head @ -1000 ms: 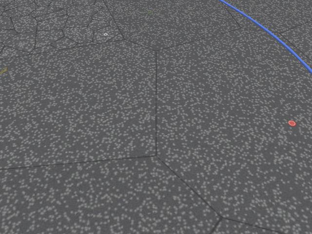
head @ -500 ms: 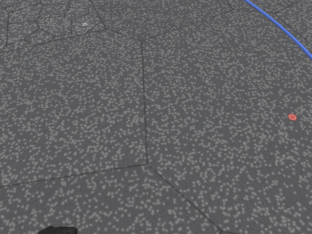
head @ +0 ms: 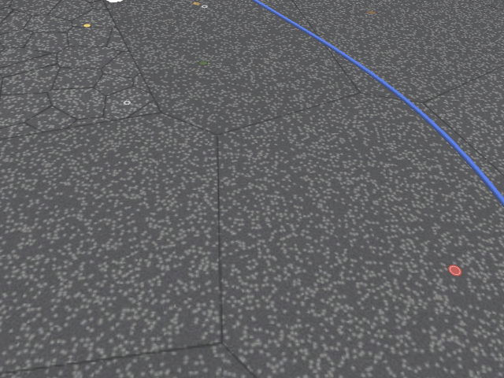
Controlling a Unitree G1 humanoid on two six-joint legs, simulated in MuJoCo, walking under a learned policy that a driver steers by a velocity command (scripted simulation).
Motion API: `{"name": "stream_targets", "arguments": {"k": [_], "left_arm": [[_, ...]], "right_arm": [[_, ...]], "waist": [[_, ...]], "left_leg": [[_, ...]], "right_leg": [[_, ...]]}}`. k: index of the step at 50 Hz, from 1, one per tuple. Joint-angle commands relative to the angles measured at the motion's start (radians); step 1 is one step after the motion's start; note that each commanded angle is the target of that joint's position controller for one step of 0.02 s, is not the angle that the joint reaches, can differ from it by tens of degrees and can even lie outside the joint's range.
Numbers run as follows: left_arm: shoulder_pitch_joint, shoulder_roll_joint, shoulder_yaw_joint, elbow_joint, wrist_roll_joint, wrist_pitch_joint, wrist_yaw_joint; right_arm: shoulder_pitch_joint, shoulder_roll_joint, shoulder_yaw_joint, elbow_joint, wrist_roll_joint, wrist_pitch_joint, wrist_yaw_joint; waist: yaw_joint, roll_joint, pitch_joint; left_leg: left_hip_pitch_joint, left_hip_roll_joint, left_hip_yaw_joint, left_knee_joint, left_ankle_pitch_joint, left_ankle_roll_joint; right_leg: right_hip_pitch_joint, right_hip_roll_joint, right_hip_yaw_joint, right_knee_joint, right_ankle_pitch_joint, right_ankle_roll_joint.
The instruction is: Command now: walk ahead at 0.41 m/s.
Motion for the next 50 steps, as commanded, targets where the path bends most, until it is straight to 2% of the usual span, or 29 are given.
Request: {"name": "stream_targets", "arguments": {"k": [1, 5, 8, 10, 11, 12, 13, 14, 15, 16, 17, 18, 19, 21, 23, 29, 31, 33, 35, 36, 37, 38, 39, 40, 41, 42, 44, 46, 50], "left_arm": [[-0.138, 0.015, 0.001, -0.070, -0.002, -0.016, -0.006], [-0.236, 0.004, -0.015, -0.100, -0.014, -0.023, -0.021], [-0.259, 0.014, -0.022, -0.115, -0.017, -0.028, -0.034], [-0.218, 0.037, -0.017, -0.116, -0.011, -0.029, -0.042], [-0.137, 0.061, -0.004, -0.096, -0.006, -0.028, -0.043], [0.000, 0.099, 0.017, -0.051, -0.004, -0.025, -0.041], [0.125, 0.153, 0.036, -0.019, -0.001, -0.023, -0.035], [0.226, 0.264, 0.056, -0.013, 0.022, -0.011, -0.023], [0.235, 0.243, 0.042, -0.012, 0.013, 0.000, -0.025], [0.164, 0.195, 0.027, -0.035, 0.010, 0.003, -0.025], [0.084, 0.150, 0.016, -0.060, 0.008, 0.002, -0.022], [0.030, 0.123, 0.009, -0.077, 0.008, 0.001, -0.021], [0.004, 0.110, 0.006, -0.083, 0.011, -0.001, -0.019], [0.007, 0.128, 0.013, -0.082, 0.026, 0.000, -0.017], [0.018, 0.144, 0.018, -0.083, 0.029, 0.001, -0.006], [0.043, 0.170, 0.029, -0.101, 0.002, 0.036, 0.027], [0.052, 0.174, 0.032, -0.103, -0.001, 0.047, 0.033], [0.056, 0.174, 0.034, -0.111, -0.001, 0.057, 0.036], [0.030, 0.165, 0.030, -0.131, -0.006, 0.067, 0.040], [0.025, 0.148, 0.023, -0.144, -0.011, 0.072, 0.045], [0.060, 0.097, 0.006, -0.157, -0.003, 0.075, 0.048], [0.128, 0.050, -0.001, -0.176, -0.003, 0.067, 0.046], [0.140, 0.148, 0.022, -0.166, 0.006, 0.057, 0.042], [0.150, 0.200, 0.044, -0.152, -0.006, 0.060, 0.037], [0.156, 0.193, 0.050, -0.139, -0.009, 0.073, 0.040], [0.153, 0.178, 0.050, -0.137, -0.005, 0.088, 0.043], [0.131, 0.129, 0.039, -0.160, -0.011, 0.105, 0.035], [0.081, 0.101, 0.028, -0.199, -0.015, 0.107, 0.029], [0.040, 0.083, 0.015, -0.246, -0.006, 0.105, 0.009]], "right_arm": [[0.011, -0.131, -0.019, -0.045, -0.002, -0.015, -0.004], [0.049, -0.166, -0.028, -0.041, 0.002, -0.006, -0.006], [0.065, -0.175, -0.037, -0.028, 0.011, 0.006, -0.001], [0.049, -0.187, -0.047, -0.024, 0.012, 0.018, -0.001], [0.017, -0.193, -0.050, -0.031, 0.011, 0.023, -0.004], [-0.003, -0.184, -0.049, -0.041, 0.009, 0.025, -0.006], [-0.014, -0.170, -0.044, -0.066, -0.003, 0.022, -0.011], [0.040, -0.086, -0.015, -0.116, -0.034, 0.006, -0.009], [0.059, -0.068, -0.004, -0.111, -0.017, -0.016, -0.001], [0.000, -0.124, -0.023, -0.121, 0.013, -0.026, 0.005], [-0.074, -0.135, -0.025, -0.138, 0.025, -0.026, 0.002], [-0.109, -0.146, -0.034, -0.144, 0.014, -0.017, -0.012], [-0.115, -0.157, -0.045, -0.156, 0.001, -0.003, -0.027], [-0.103, -0.126, -0.048, -0.179, -0.008, 0.022, -0.043], [-0.123, -0.122, -0.050, -0.205, -0.008, 0.034, -0.051], [-0.309, -0.129, -0.044, -0.285, -0.005, 0.058, -0.040], [-0.351, -0.136, -0.042, -0.304, -0.001, 0.057, -0.034], [-0.358, -0.149, -0.043, -0.315, 0.002, 0.048, -0.026], [-0.308, -0.160, -0.048, -0.309, 0.006, 0.032, -0.015], [-0.269, -0.174, -0.053, -0.300, 0.005, 0.024, -0.011], [-0.235, -0.233, -0.065, -0.302, -0.011, 0.023, -0.016], [-0.279, -0.311, -0.080, -0.314, -0.039, 0.040, -0.023], [-0.268, -0.238, -0.065, -0.332, -0.053, 0.043, -0.019], [-0.302, -0.194, -0.051, -0.352, -0.045, 0.043, -0.019], [-0.342, -0.174, -0.046, -0.362, -0.031, 0.046, -0.019], [-0.362, -0.167, -0.043, -0.366, -0.018, 0.050, -0.021], [-0.365, -0.177, -0.041, -0.363, -0.020, 0.061, -0.025], [-0.336, -0.190, -0.046, -0.356, -0.024, 0.070, -0.033], [-0.332, -0.234, -0.062, -0.356, -0.017, 0.078, -0.034]], "waist": [[0.000, 0.137, 0.109], [-0.043, 0.154, 0.144], [-0.047, 0.167, 0.177], [-0.009, 0.186, 0.153], [0.046, 0.190, 0.099], [0.111, 0.169, 0.009], [0.160, 0.108, -0.089], [0.140, -0.164, -0.251], [0.134, -0.250, -0.396], [0.131, -0.169, -0.295], [0.117, -0.103, -0.175], [0.093, -0.020, -0.093], [0.065, -0.008, -0.066], [0.035, -0.039, -0.059], [0.024, -0.063, -0.062], [0.066, -0.088, -0.052], [0.077, -0.097, -0.033], [0.076, -0.109, -0.028], [0.035, -0.114, -0.037], [0.011, -0.105, -0.043], [0.025, -0.008, -0.099], [0.103, 0.281, -0.091], [0.074, 0.283, -0.129], [0.085, 0.205, -0.114], [0.098, 0.154, -0.087], [0.098, 0.142, -0.062], [0.090, 0.161, -0.023], [0.063, 0.192, -0.018], [0.041, 0.203, -0.055]], "left_leg": [[0.079, 0.198, -0.188, -0.193, -0.068, 0.126], [0.055, 0.196, -0.125, -0.181, 0.020, 0.134], [0.092, 0.219, -0.099, -0.137, 0.100, 0.133], [0.115, 0.235, -0.066, -0.049, 0.314, 0.107], [0.115, 0.222, -0.029, 0.048, 0.525, 0.081], [0.095, 0.180, 0.017, 0.200, 0.681, 0.050], [-0.038, 0.134, 0.064, 0.399, 0.570, 0.000], [-0.420, 0.004, 0.094, 0.790, 0.065, -0.079], [-0.501, -0.077, -0.046, 1.023, -0.422, -0.100], [-0.552, -0.016, -0.101, 1.113, -0.390, -0.087], [-0.590, 0.018, -0.075, 1.105, -0.331, -0.073], [-0.575, 0.044, -0.068, 1.045, -0.267, -0.072], [-0.514, 0.064, -0.078, 0.977, -0.223, -0.068], [-0.432, 0.050, -0.079, 0.902, -0.186, -0.071], [-0.435, 0.029, -0.081, 0.803, -0.148, -0.078], [-0.407, -0.020, -0.111, 0.507, 0.007, -0.099], [-0.380, -0.039, -0.118, 0.434, -0.008, -0.104], [-0.338, -0.059, -0.120, 0.366, -0.050, -0.104], [-0.243, -0.066, -0.114, 0.209, -0.006, -0.089], [-0.150, -0.041, -0.112, 0.085, 0.104, -0.071], [0.001, 0.123, -0.218, 0.068, 0.227, -0.014], [0.107, 0.327, -0.458, 0.077, 0.530, 0.143], [0.094, 0.410, -0.543, 0.075, 0.622, 0.248], [0.068, 0.372, -0.445, 0.088, 0.619, 0.239], [0.042, 0.302, -0.340, 0.099, 0.562, 0.195], [0.020, 0.265, -0.279, 0.095, 0.492, 0.168], [-0.045, 0.220, -0.185, 0.067, 0.452, 0.167], [-0.016, 0.223, -0.147, 0.047, 0.422, 0.183], [-0.011, 0.257, -0.088, 0.050, 0.409, 0.191]], "right_leg": [[-0.176, -0.035, -0.009, -0.093, 0.091, 0.027], [-0.076, -0.021, -0.049, -0.261, 0.115, 0.039], [-0.039, -0.015, -0.064, -0.334, 0.061, 0.013], [0.053, 0.004, -0.070, -0.369, 0.036, -0.023], [0.169, 0.031, -0.082, -0.388, 0.062, -0.047], [0.343, 0.066, -0.096, -0.411, 0.121, -0.077], [0.570, 0.000, -0.015, -0.387, 0.316, -0.108], [0.961, -0.257, 0.360, -0.337, 0.569, -0.257], [0.982, -0.385, 0.626, -0.481, 0.604, -0.367], [0.856, -0.334, 0.494, -0.491, 0.565, -0.333], [0.720, -0.280, 0.363, -0.493, 0.563, -0.295], [0.574, -0.230, 0.282, -0.515, 0.565, -0.262], [0.463, -0.198, 0.241, -0.539, 0.546, -0.244], [0.351, -0.179, 0.233, -0.570, 0.538, -0.259], [0.327, -0.171, 0.233, -0.577, 0.538, -0.268], [0.318, -0.130, 0.299, -0.588, 0.164, -0.209], [0.316, -0.120, 0.336, -0.578, 0.079, -0.201], [0.336, -0.114, 0.385, -0.543, 0.099, -0.194], [0.358, -0.092, 0.425, -0.478, 0.176, -0.164], [0.339, -0.055, 0.417, -0.427, 0.165, -0.125], [0.252, -0.001, 0.358, -0.287, -0.007, -0.069], [0.024, 0.170, 0.174, -0.098, -0.420, -0.006], [-0.027, 0.131, 0.148, 0.133, -0.550, 0.035], [-0.031, 0.098, 0.152, 0.250, -0.489, 0.052], [-0.038, 0.078, 0.130, 0.299, -0.424, 0.076], [-0.051, 0.064, 0.118, 0.329, -0.369, 0.095], [-0.030, 0.056, 0.069, 0.321, -0.297, 0.120], [-0.034, 0.040, 0.037, 0.226, -0.261, 0.131], [0.089, 0.000, -0.004, 0.022, -0.240, 0.117]]}}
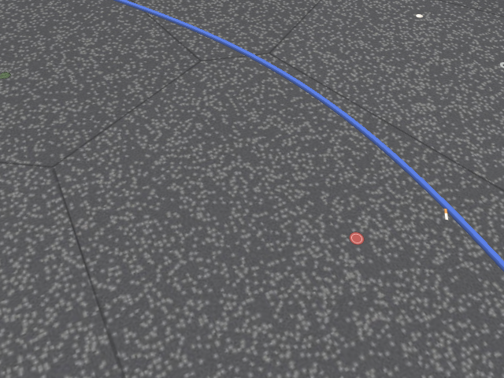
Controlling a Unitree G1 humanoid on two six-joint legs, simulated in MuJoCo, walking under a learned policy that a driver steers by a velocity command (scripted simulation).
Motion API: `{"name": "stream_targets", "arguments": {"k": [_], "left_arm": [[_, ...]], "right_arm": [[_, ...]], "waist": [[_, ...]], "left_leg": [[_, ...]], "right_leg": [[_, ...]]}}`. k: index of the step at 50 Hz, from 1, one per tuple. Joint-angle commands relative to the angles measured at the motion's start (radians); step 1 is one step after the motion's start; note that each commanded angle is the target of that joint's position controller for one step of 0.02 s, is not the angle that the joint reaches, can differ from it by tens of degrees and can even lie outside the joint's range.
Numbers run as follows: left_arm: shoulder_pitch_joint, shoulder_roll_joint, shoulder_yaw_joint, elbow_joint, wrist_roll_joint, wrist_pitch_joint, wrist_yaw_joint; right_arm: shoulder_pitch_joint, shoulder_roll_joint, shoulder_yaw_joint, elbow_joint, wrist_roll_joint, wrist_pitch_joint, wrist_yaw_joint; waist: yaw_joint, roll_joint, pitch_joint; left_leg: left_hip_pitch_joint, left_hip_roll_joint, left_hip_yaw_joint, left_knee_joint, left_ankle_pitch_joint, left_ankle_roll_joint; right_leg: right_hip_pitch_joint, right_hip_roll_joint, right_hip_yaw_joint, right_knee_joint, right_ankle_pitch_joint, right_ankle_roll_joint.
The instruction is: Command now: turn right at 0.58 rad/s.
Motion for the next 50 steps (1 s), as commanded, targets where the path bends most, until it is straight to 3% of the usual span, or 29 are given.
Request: {"name": "stream_targets", "arguments": {"k": [1, 5, 6, 7, 8, 9, 10, 11, 13, 16, 20, 26, 29, 30, 31, 32, 33, 34, 36, 38, 44, 50], "left_arm": [[-0.029, 0.044, 0.002, -0.100, 0.003, -0.010, -0.016], [-0.001, 0.066, 0.016, -0.112, 0.003, 0.003, -0.038], [0.038, 0.063, 0.020, -0.099, 0.004, 0.005, -0.042], [0.086, 0.083, 0.032, -0.082, 0.006, 0.005, -0.036], [0.124, 0.181, 0.060, -0.086, 0.005, 0.001, -0.019], [0.108, 0.271, 0.066, -0.123, 0.027, -0.010, -0.013], [0.138, 0.232, 0.058, -0.123, 0.056, -0.037, -0.023], [0.092, 0.204, 0.047, -0.120, 0.051, -0.056, -0.023], [-0.007, 0.144, 0.029, -0.131, 0.015, -0.060, -0.009], [-0.008, 0.129, 0.018, -0.140, 0.020, -0.052, 0.008], [0.011, 0.119, 0.011, -0.135, 0.020, -0.050, 0.018], [0.002, 0.125, 0.000, -0.124, 0.033, -0.043, 0.001], [-0.024, 0.098, -0.017, -0.114, 0.023, -0.040, -0.003], [-0.019, 0.081, -0.025, -0.107, 0.018, -0.041, -0.002], [0.016, 0.053, -0.035, -0.102, 0.030, -0.049, -0.001], [0.079, 0.044, -0.035, -0.094, 0.050, -0.059, -0.005], [0.078, 0.040, -0.034, -0.092, 0.042, -0.062, -0.004], [0.056, 0.064, -0.031, -0.084, 0.047, -0.060, -0.003], [0.012, 0.068, -0.025, -0.080, 0.041, -0.047, -0.002], [0.008, 0.062, -0.025, -0.078, 0.035, -0.039, -0.005], [0.023, 0.039, -0.027, -0.044, 0.033, -0.048, -0.005], [0.040, 0.037, -0.027, -0.012, 0.032, -0.051, 0.004]], "right_arm": [[-0.016, -0.208, -0.055, -0.059, 0.007, -0.005, -0.001], [-0.021, -0.229, -0.064, -0.053, 0.033, -0.005, 0.013], [-0.027, -0.224, -0.063, -0.049, 0.044, -0.004, 0.014], [0.023, -0.192, -0.056, -0.027, 0.042, -0.003, 0.019], [0.059, -0.136, -0.042, -0.029, 0.011, -0.003, 0.027], [0.001, -0.101, -0.026, -0.096, -0.021, -0.006, 0.024], [-0.079, -0.149, -0.039, -0.115, 0.002, -0.010, 0.016], [-0.087, -0.170, -0.047, -0.117, 0.022, -0.008, 0.012], [-0.049, -0.188, -0.059, -0.086, 0.010, 0.001, -0.006], [0.000, -0.165, -0.059, -0.086, 0.009, -0.004, 0.001], [-0.014, -0.130, -0.041, -0.097, 0.015, -0.003, 0.009], [-0.024, -0.135, -0.033, -0.115, 0.024, -0.010, 0.028], [0.017, -0.117, -0.027, -0.106, 0.025, -0.021, 0.038], [0.042, -0.111, -0.023, -0.099, 0.017, -0.027, 0.043], [0.056, -0.147, -0.026, -0.103, 0.001, -0.032, 0.041], [0.055, -0.223, -0.038, -0.118, -0.010, -0.030, 0.037], [0.015, -0.180, -0.025, -0.106, -0.014, -0.028, 0.043], [-0.031, -0.121, -0.009, -0.122, -0.006, -0.032, 0.049], [-0.023, -0.131, -0.008, -0.122, -0.001, -0.039, 0.052], [0.005, -0.139, -0.008, -0.116, 0.001, -0.048, 0.049], [0.029, -0.116, 0.005, -0.124, 0.004, -0.037, 0.042], [0.032, -0.104, 0.012, -0.121, 0.005, -0.034, 0.045]], "waist": [[-0.020, 0.218, -0.162], [0.000, 0.219, -0.144], [0.025, 0.205, -0.145], [0.033, 0.151, -0.151], [0.019, -0.086, -0.153], [0.015, -0.291, -0.146], [0.091, -0.177, -0.216], [0.057, -0.141, -0.164], [0.013, -0.096, -0.122], [-0.010, -0.093, -0.161], [0.012, -0.094, -0.161], [0.040, -0.111, -0.119], [0.003, -0.094, -0.117], [-0.019, -0.074, -0.119], [-0.005, -0.021, -0.147], [0.051, 0.132, -0.169], [0.071, 0.233, -0.163], [0.063, 0.205, -0.146], [0.029, 0.166, -0.119], [0.016, 0.120, -0.103], [-0.002, 0.035, -0.093], [0.001, 0.015, -0.085]], "left_leg": [[0.156, 0.240, -0.116, -0.096, 0.368, 0.213], [0.136, 0.264, -0.090, -0.039, 0.280, 0.174], [0.104, 0.251, -0.062, 0.012, 0.236, 0.138], [0.028, 0.218, -0.013, 0.104, 0.145, 0.076], [-0.183, 0.120, 0.091, 0.359, -0.127, -0.025], [-0.446, -0.025, 0.055, 0.608, -0.528, -0.091], [-0.440, -0.026, -0.096, 0.749, -0.516, -0.080], [-0.452, -0.010, -0.121, 0.775, -0.426, -0.061], [-0.440, 0.009, -0.136, 0.725, -0.273, -0.056], [-0.357, -0.030, -0.127, 0.720, -0.168, -0.071], [-0.326, -0.026, -0.124, 0.530, -0.124, -0.087], [-0.147, -0.031, -0.103, 0.318, -0.181, -0.074], [-0.021, -0.043, -0.087, 0.098, -0.090, -0.049], [0.070, -0.038, -0.091, -0.044, 0.063, -0.034], [0.177, 0.041, -0.164, -0.058, 0.232, -0.009], [0.234, 0.165, -0.262, -0.012, 0.453, 0.053], [0.123, 0.203, -0.317, -0.033, 0.364, 0.146], [0.084, 0.167, -0.296, -0.049, 0.251, 0.144], [0.081, 0.078, -0.212, -0.025, 0.116, 0.070], [0.071, 0.048, -0.179, -0.005, 0.077, 0.040], [0.091, 0.017, -0.146, 0.037, 0.077, 0.034], [0.086, 0.002, -0.136, 0.039, 0.077, 0.033]], "right_leg": [[0.053, -0.022, -0.050, -0.134, 0.021, -0.013], [0.173, -0.007, -0.101, -0.347, 0.087, -0.073], [0.249, 0.013, -0.121, -0.458, 0.168, -0.102], [0.370, 0.027, -0.095, -0.550, 0.261, -0.136], [0.533, -0.147, 0.166, -0.622, 0.545, -0.208], [0.563, -0.386, 0.491, -0.610, 0.820, -0.413], [0.502, -0.390, 0.500, -0.647, 0.702, -0.481], [0.472, -0.322, 0.408, -0.656, 0.602, -0.425], [0.416, -0.235, 0.312, -0.653, 0.499, -0.326], [0.380, -0.190, 0.274, -0.650, 0.550, -0.326], [0.413, -0.181, 0.268, -0.643, 0.493, -0.323], [0.323, -0.186, 0.317, -0.627, 0.427, -0.337], [0.311, -0.160, 0.326, -0.577, 0.467, -0.307], [0.285, -0.135, 0.316, -0.565, 0.440, -0.271], [0.241, -0.095, 0.294, -0.536, 0.344, -0.213], [0.185, 0.002, 0.199, -0.443, 0.164, -0.159], [0.228, 0.031, 0.119, -0.456, 0.053, -0.117], [0.277, 0.010, 0.114, -0.478, 0.093, -0.096], [0.275, 0.014, 0.120, -0.489, 0.207, -0.104], [0.280, 0.003, 0.140, -0.504, 0.269, -0.123], [0.268, -0.004, 0.156, -0.518, 0.301, -0.125], [0.285, -0.009, 0.160, -0.522, 0.316, -0.117]]}}
Over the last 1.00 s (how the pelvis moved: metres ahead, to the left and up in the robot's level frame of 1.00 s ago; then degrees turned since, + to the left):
0.26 -0.06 -0.01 -27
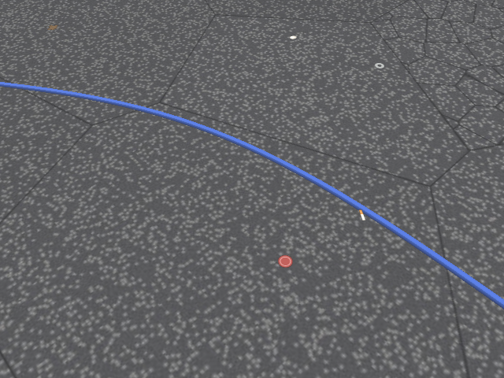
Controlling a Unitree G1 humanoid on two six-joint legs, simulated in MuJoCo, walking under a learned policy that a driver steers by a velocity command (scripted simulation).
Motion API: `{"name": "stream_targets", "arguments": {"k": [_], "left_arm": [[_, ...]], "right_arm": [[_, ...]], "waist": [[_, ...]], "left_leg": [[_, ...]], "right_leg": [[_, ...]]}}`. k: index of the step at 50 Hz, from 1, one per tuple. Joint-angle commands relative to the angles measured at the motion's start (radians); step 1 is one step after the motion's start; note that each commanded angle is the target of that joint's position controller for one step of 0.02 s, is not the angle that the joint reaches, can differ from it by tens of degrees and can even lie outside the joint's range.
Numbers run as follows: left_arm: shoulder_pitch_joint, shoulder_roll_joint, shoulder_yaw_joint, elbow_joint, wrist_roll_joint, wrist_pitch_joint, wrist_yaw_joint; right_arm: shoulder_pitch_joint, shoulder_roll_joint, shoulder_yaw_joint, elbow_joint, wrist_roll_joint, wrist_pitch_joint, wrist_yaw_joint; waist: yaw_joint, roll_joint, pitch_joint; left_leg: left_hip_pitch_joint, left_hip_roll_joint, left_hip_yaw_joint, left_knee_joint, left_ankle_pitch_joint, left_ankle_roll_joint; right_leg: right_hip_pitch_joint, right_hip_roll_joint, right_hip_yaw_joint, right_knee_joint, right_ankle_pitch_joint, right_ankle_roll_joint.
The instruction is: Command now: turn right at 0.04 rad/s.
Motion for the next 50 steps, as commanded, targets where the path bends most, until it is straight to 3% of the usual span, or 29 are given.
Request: {"name": "stream_targets", "arguments": {"k": [1, 30, 32, 33, 34, 35, 37, 40, 42, 44, 45, 46, 47, 48, 49, 50], "left_arm": [[-0.014, 0.108, 0.024, -0.045, 0.000, -0.014, 0.008], [0.002, 0.089, 0.021, 0.183, -0.004, -0.011, 0.032], [0.023, 0.076, 0.018, 0.205, -0.011, -0.011, 0.034], [0.011, 0.079, 0.020, 0.201, -0.017, -0.016, 0.033], [-0.021, 0.079, 0.018, 0.182, -0.020, -0.029, 0.030], [-0.065, 0.082, 0.017, 0.154, -0.023, -0.049, 0.023], [-0.100, 0.096, 0.024, 0.135, -0.034, -0.077, 0.008], [-0.080, 0.085, 0.024, 0.147, -0.037, -0.105, -0.013], [-0.071, 0.059, 0.017, 0.158, -0.029, -0.117, -0.024], [0.002, 0.059, 0.020, 0.187, -0.029, -0.119, -0.030], [0.062, 0.071, 0.027, 0.212, -0.031, -0.115, -0.028], [0.132, 0.089, 0.036, 0.234, -0.036, -0.110, -0.023], [0.216, 0.134, 0.048, 0.248, -0.039, -0.111, -0.014], [0.304, 0.231, 0.061, 0.247, -0.031, -0.109, -0.007], [0.312, 0.263, 0.063, 0.254, -0.009, -0.125, -0.025], [0.213, 0.203, 0.043, 0.219, -0.014, -0.140, -0.032]], "right_arm": [[-0.012, -0.114, -0.029, -0.065, 0.001, -0.013, -0.001], [0.071, -0.113, -0.012, 0.084, 0.006, -0.019, -0.010], [0.091, -0.130, -0.017, 0.105, 0.011, -0.013, -0.014], [0.106, -0.164, -0.027, 0.110, 0.018, -0.009, -0.018], [0.142, -0.190, -0.034, 0.120, 0.025, -0.007, -0.022], [0.161, -0.217, -0.043, 0.126, 0.030, -0.010, -0.026], [0.181, -0.219, -0.049, 0.132, 0.019, -0.030, -0.029], [0.131, -0.197, -0.049, 0.110, 0.036, -0.038, -0.022], [0.123, -0.214, -0.056, 0.111, 0.043, -0.031, -0.018], [0.121, -0.220, -0.060, 0.119, 0.052, -0.020, -0.014], [0.125, -0.206, -0.055, 0.121, 0.050, -0.018, -0.011], [0.122, -0.173, -0.043, 0.120, 0.044, -0.020, -0.007], [0.101, -0.113, -0.023, 0.108, 0.033, -0.026, -0.001], [0.092, -0.038, -0.002, 0.069, 0.010, -0.041, 0.004], [0.086, -0.084, -0.016, 0.039, 0.050, -0.058, -0.003], [0.066, -0.151, -0.030, 0.036, 0.074, -0.069, -0.003]], "waist": [[-0.007, -0.023, -0.052], [-0.001, -0.001, -0.007], [-0.006, 0.035, -0.010], [-0.019, 0.086, 0.015], [-0.036, 0.138, 0.045], [-0.048, 0.163, 0.095], [-0.056, 0.135, 0.131], [-0.032, 0.082, 0.078], [-0.022, 0.096, 0.037], [0.019, 0.098, 0.013], [0.043, 0.089, 0.001], [0.076, 0.076, -0.013], [0.117, -0.013, -0.024], [0.119, -0.262, -0.078], [0.109, -0.276, -0.057], [0.076, -0.159, 0.044]], "left_leg": [[0.034, 0.068, -0.065, -0.076, 0.190, 0.028], [0.009, 0.059, -0.079, -0.159, 0.118, 0.043], [0.015, 0.059, -0.105, -0.205, -0.172, 0.064], [0.019, 0.099, -0.179, -0.252, -0.350, 0.103], [0.036, 0.196, -0.318, -0.332, -0.501, 0.161], [0.019, 0.300, -0.455, -0.402, -0.554, 0.221], [0.064, 0.375, -0.545, -0.444, -0.451, 0.273], [0.130, 0.296, -0.370, -0.428, -0.237, 0.210], [0.063, 0.223, -0.235, -0.400, -0.123, 0.187], [-0.041, 0.192, -0.172, -0.345, -0.129, 0.178], [-0.104, 0.178, -0.161, -0.298, -0.150, 0.166], [-0.163, 0.157, -0.143, -0.230, -0.165, 0.144], [-0.260, 0.097, -0.068, -0.017, -0.121, 0.093], [-0.426, 0.011, 0.042, 0.365, -0.209, 0.019], [-0.565, -0.027, -0.057, 0.567, -0.288, 0.033], [-0.655, 0.051, -0.102, 0.646, -0.198, 0.056]], "right_leg": [[-0.007, -0.071, 0.062, -0.077, 0.227, -0.021], [0.039, -0.065, 0.032, -0.112, 0.216, 0.013], [0.007, -0.022, -0.022, -0.074, 0.005, 0.006], [-0.067, 0.007, -0.066, 0.001, -0.123, 0.002], [-0.163, 0.007, -0.099, 0.090, -0.166, -0.002], [-0.233, -0.032, -0.109, 0.177, -0.155, -0.008], [-0.377, -0.106, -0.066, 0.355, -0.208, -0.022], [-0.357, -0.137, -0.096, 0.250, -0.150, -0.037], [-0.186, -0.099, -0.151, 0.106, -0.063, -0.021], [0.008, -0.053, -0.210, -0.030, 0.099, -0.003], [0.109, -0.030, -0.223, -0.053, 0.123, 0.002], [0.202, -0.029, -0.210, -0.073, 0.098, -0.005], [0.305, -0.138, -0.049, -0.156, 0.006, -0.044], [0.401, -0.369, 0.324, -0.285, -0.150, -0.149], [0.354, -0.475, 0.633, -0.402, -0.406, -0.289], [0.306, -0.457, 0.566, -0.411, -0.470, -0.276]]}}
Over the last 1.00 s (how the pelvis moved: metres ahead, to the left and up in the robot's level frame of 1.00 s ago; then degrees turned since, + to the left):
0.04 -0.02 -0.01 -17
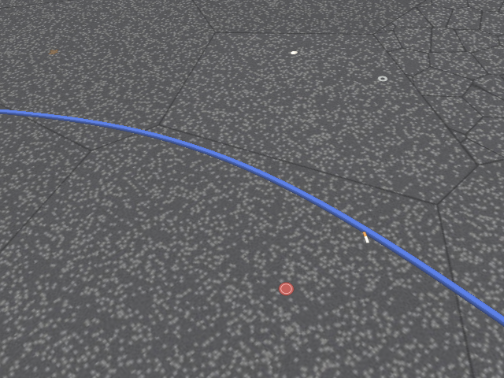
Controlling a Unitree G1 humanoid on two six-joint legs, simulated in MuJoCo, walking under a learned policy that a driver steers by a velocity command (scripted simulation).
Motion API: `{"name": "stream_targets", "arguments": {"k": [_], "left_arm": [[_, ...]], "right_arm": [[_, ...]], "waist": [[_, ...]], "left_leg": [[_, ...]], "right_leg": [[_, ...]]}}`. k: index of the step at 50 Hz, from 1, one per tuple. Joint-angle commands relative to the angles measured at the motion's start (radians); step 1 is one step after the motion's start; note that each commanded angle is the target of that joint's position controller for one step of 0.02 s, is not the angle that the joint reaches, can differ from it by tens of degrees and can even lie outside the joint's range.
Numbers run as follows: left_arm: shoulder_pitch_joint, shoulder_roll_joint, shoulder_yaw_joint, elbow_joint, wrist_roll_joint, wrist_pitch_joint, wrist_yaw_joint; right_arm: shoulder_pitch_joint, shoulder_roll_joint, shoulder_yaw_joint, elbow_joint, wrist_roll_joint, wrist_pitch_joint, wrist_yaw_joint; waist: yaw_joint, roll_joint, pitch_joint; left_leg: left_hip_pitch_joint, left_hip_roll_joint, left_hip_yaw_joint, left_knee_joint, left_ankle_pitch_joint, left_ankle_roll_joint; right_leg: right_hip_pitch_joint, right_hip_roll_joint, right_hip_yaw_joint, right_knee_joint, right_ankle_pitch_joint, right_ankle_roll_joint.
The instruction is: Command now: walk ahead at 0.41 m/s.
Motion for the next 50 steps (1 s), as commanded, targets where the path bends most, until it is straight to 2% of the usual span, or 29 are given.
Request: {"name": "stream_targets", "arguments": {"k": [1, 3, 4, 6, 9, 11, 14, 18, 20, 21, 22, 23, 24, 25, 26, 27, 28, 29, 30, 32, 35, 38, 42, 44, 46, 47, 48, 49, 50], "left_arm": [[0.128, 0.138, 0.011, -0.012, 0.007, -0.025, -0.012], [0.072, 0.111, -0.002, -0.035, 0.011, -0.021, -0.015], [0.087, 0.093, -0.009, -0.032, 0.014, -0.015, -0.013], [0.138, 0.102, -0.009, -0.019, 0.015, -0.009, -0.003], [0.161, 0.122, -0.009, -0.019, 0.017, -0.001, 0.014], [0.182, 0.129, -0.010, -0.021, 0.014, 0.002, 0.021], [0.237, 0.135, -0.008, -0.008, 0.004, 0.008, 0.025], [0.233, 0.153, 0.006, -0.009, -0.002, 0.024, 0.028], [0.206, 0.180, 0.016, -0.023, 0.008, 0.037, 0.029], [0.194, 0.171, 0.013, -0.032, 0.016, 0.047, 0.029], [0.202, 0.141, -0.001, -0.056, 0.030, 0.048, 0.029], [0.359, -0.025, -0.046, -0.063, 0.025, 0.026, 0.012], [0.302, 0.066, -0.027, -0.046, -0.001, -0.005, 0.004], [0.184, 0.144, -0.004, -0.093, -0.032, -0.022, 0.001], [0.115, 0.146, -0.004, -0.114, -0.033, -0.029, 0.008], [0.087, 0.134, 0.000, -0.119, -0.019, -0.026, 0.015], [0.111, 0.117, 0.004, -0.115, -0.009, -0.013, 0.019], [0.131, 0.092, 0.001, -0.111, -0.005, 0.001, 0.021], [0.140, 0.073, -0.001, -0.111, -0.002, 0.012, 0.022], [0.093, 0.071, 0.000, -0.137, 0.005, 0.027, 0.026], [-0.031, 0.075, 0.000, -0.187, 0.016, 0.022, 0.023], [-0.144, 0.053, -0.010, -0.220, 0.013, 0.008, 0.011], [-0.262, 0.058, -0.016, -0.267, 0.000, 0.000, -0.009], [-0.289, 0.073, -0.013, -0.291, -0.002, -0.005, -0.022], [-0.254, 0.099, -0.004, -0.293, -0.003, -0.008, -0.030], [-0.187, 0.122, 0.008, -0.279, -0.003, -0.010, -0.029], [-0.039, 0.161, 0.032, -0.233, -0.001, -0.009, -0.023], [0.148, 0.230, 0.055, -0.192, 0.010, -0.007, -0.014], [0.234, 0.317, 0.078, -0.166, 0.016, 0.002, -0.014]], "right_arm": [[-0.118, -0.105, -0.017, -0.134, 0.023, -0.057, 0.006], [-0.121, -0.098, -0.024, -0.120, -0.008, -0.061, 0.010], [-0.127, -0.085, -0.024, -0.119, -0.013, -0.058, 0.018], [-0.150, -0.057, -0.020, -0.124, -0.018, -0.050, 0.024], [-0.259, -0.024, -0.008, -0.166, -0.017, -0.044, 0.023], [-0.338, -0.005, 0.001, -0.191, -0.013, -0.048, 0.029], [-0.424, 0.000, 0.007, -0.218, -0.006, -0.052, 0.042], [-0.440, -0.033, -0.002, -0.239, -0.005, -0.061, 0.063], [-0.317, -0.083, -0.026, -0.211, -0.007, -0.060, 0.060], [-0.150, -0.121, -0.049, -0.161, -0.004, -0.056, 0.052], [0.034, -0.172, -0.066, -0.118, -0.014, -0.049, 0.040], [0.110, -0.252, -0.083, -0.082, -0.029, -0.047, 0.045], [0.096, -0.148, -0.055, -0.081, -0.025, -0.045, 0.045], [-0.005, -0.116, -0.042, -0.090, -0.023, -0.049, 0.043], [-0.091, -0.095, -0.035, -0.106, -0.025, -0.053, 0.042], [-0.143, -0.072, -0.029, -0.109, -0.033, -0.059, 0.047], [-0.168, -0.051, -0.023, -0.106, -0.043, -0.066, 0.050], [-0.176, -0.042, -0.022, -0.099, -0.042, -0.069, 0.053], [-0.167, -0.044, -0.023, -0.089, -0.036, -0.073, 0.054], [-0.142, -0.066, -0.028, -0.066, -0.033, -0.079, 0.049], [-0.089, -0.093, -0.035, -0.041, -0.031, -0.070, 0.028], [-0.045, -0.111, -0.037, -0.023, -0.023, -0.061, 0.016], [0.038, -0.122, -0.040, 0.021, -0.012, -0.044, 0.012], [0.050, -0.128, -0.044, 0.034, -0.011, -0.031, 0.008], [0.037, -0.141, -0.050, 0.035, -0.010, -0.019, 0.004], [0.015, -0.149, -0.052, 0.030, -0.012, -0.014, 0.003], [0.004, -0.132, -0.045, 0.026, -0.016, -0.007, 0.003], [0.012, -0.095, -0.026, 0.002, -0.032, -0.008, 0.001], [0.138, 0.036, 0.013, -0.008, -0.033, -0.030, 0.014]], "waist": [[0.056, -0.171, 0.124], [0.024, -0.141, 0.116], [0.023, -0.146, 0.106], [0.030, -0.135, 0.095], [0.050, -0.109, 0.111], [0.072, -0.119, 0.123], [0.092, -0.115, 0.151], [0.046, -0.124, 0.132], [-0.032, -0.162, 0.024], [-0.116, -0.156, -0.081], [-0.180, -0.093, -0.219], [-0.094, 0.212, -0.398], [-0.125, 0.161, -0.388], [-0.106, 0.117, -0.186], [-0.075, 0.014, -0.094], [-0.041, -0.028, -0.027], [-0.003, 0.003, -0.018], [0.015, 0.017, -0.012], [0.025, 0.019, -0.002], [0.028, 0.013, 0.037], [-0.002, -0.005, 0.069], [-0.041, -0.008, 0.082], [-0.082, -0.006, 0.102], [-0.075, -0.001, 0.099], [-0.041, 0.019, 0.070], [0.002, 0.032, 0.028], [0.074, 0.021, -0.063], [0.138, -0.049, -0.214], [0.083, -0.305, -0.344]], "left_leg": [[-0.610, 0.064, -0.056, 0.347, 0.068, 0.045], [-0.550, 0.110, -0.037, 0.264, 0.207, 0.037], [-0.515, 0.119, -0.021, 0.236, 0.258, 0.026], [-0.511, 0.116, 0.014, 0.183, 0.331, -0.006], [-0.499, 0.105, 0.042, 0.006, 0.420, -0.040], [-0.440, 0.082, 0.068, -0.130, 0.500, -0.043], [-0.401, 0.056, 0.079, -0.247, 0.546, -0.030], [-0.366, 0.040, 0.061, -0.321, 0.469, 0.027], [-0.178, -0.019, 0.100, -0.308, 0.398, 0.064], [0.038, -0.046, 0.125, -0.319, 0.406, 0.093], [0.374, 0.100, -0.037, -0.269, 0.393, 0.148], [0.733, 0.359, -0.562, -0.386, 0.109, 0.325], [0.696, 0.368, -0.735, -0.546, 0.004, 0.307], [0.536, 0.340, -0.572, -0.566, 0.035, 0.252], [0.367, 0.304, -0.435, -0.591, 0.145, 0.228], [0.228, 0.264, -0.327, -0.619, 0.264, 0.214], [0.147, 0.227, -0.253, -0.647, 0.324, 0.201], [0.102, 0.210, -0.216, -0.675, 0.343, 0.204], [0.071, 0.202, -0.183, -0.696, 0.370, 0.214], [0.037, 0.198, -0.132, -0.730, 0.408, 0.225], [0.071, 0.184, -0.081, -0.748, 0.437, 0.215], [0.083, 0.152, -0.015, -0.747, 0.451, 0.181], [0.212, 0.197, -0.018, -0.708, 0.450, 0.176], [0.299, 0.236, -0.032, -0.661, 0.494, 0.163], [0.353, 0.256, -0.039, -0.596, 0.613, 0.144], [0.357, 0.242, -0.023, -0.514, 0.771, 0.130], [0.319, 0.191, 0.016, -0.339, 0.885, 0.105], [0.139, 0.135, 0.058, -0.056, 0.715, 0.072], [-0.293, -0.053, 0.078, 0.322, 0.159, -0.004]], "right_leg": [[0.322, -0.351, 0.600, -0.395, -0.397, -0.190], [0.276, -0.270, 0.412, -0.401, -0.139, -0.133], [0.259, -0.240, 0.343, -0.409, -0.037, -0.120], [0.261, -0.215, 0.256, -0.417, 0.145, -0.134], [0.233, -0.194, 0.172, -0.430, 0.294, -0.141], [0.205, -0.178, 0.130, -0.447, 0.304, -0.134], [0.237, -0.204, 0.115, -0.451, 0.297, -0.138], [0.377, -0.264, 0.106, -0.362, 0.471, -0.115], [0.412, -0.257, 0.088, -0.195, 0.827, -0.094], [0.367, -0.213, 0.054, 0.003, 0.927, -0.070], [0.136, -0.172, 0.041, 0.291, 0.690, -0.046], [-0.263, 0.038, 0.048, 0.689, -0.034, 0.017], [-0.371, 0.034, 0.185, 0.817, -0.273, 0.001], [-0.456, -0.023, 0.161, 0.850, -0.214, -0.016], [-0.427, -0.079, 0.134, 0.805, -0.116, -0.021], [-0.386, -0.116, 0.118, 0.739, -0.053, -0.015], [-0.316, -0.148, 0.127, 0.695, -0.013, -0.013], [-0.278, -0.156, 0.125, 0.667, 0.001, -0.007], [-0.268, -0.161, 0.116, 0.639, 0.006, 0.000], [-0.315, -0.174, 0.105, 0.562, 0.054, 0.021], [-0.401, -0.176, 0.094, 0.367, 0.225, 0.047], [-0.350, -0.135, 0.053, 0.151, 0.381, 0.048], [-0.363, -0.104, 0.046, 0.025, 0.387, 0.036], [-0.380, -0.096, 0.055, -0.012, 0.316, 0.012], [-0.317, -0.075, 0.043, -0.034, 0.233, -0.014], [-0.214, -0.046, 0.015, -0.048, 0.204, -0.033], [-0.013, -0.016, -0.011, -0.065, 0.215, -0.062], [0.294, -0.147, 0.129, -0.021, 0.239, -0.122], [0.666, -0.381, 0.607, -0.100, 0.036, -0.288]]}}
Over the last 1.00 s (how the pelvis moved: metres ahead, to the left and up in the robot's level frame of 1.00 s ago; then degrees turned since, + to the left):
0.07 -0.04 0.00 0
